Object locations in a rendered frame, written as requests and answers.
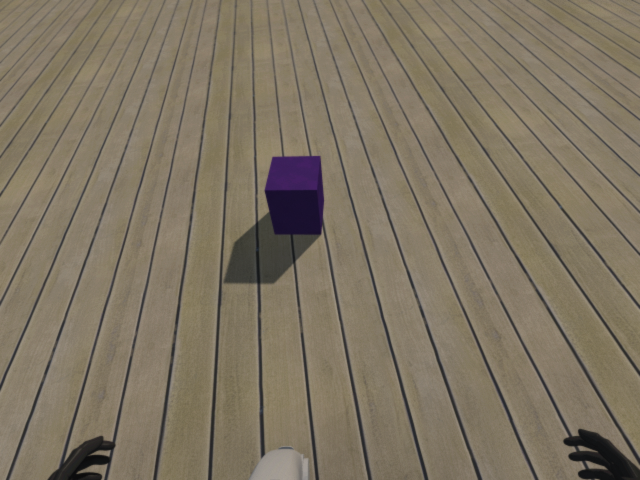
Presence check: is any carton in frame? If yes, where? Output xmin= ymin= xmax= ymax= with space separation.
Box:
xmin=265 ymin=156 xmax=324 ymax=235

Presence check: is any robot right hand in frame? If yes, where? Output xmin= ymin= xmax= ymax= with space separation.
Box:
xmin=563 ymin=429 xmax=640 ymax=480

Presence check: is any robot left hand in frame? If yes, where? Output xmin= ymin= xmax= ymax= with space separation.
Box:
xmin=48 ymin=436 xmax=116 ymax=480

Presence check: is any robot left thigh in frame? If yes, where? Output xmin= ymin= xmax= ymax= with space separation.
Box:
xmin=248 ymin=449 xmax=310 ymax=480

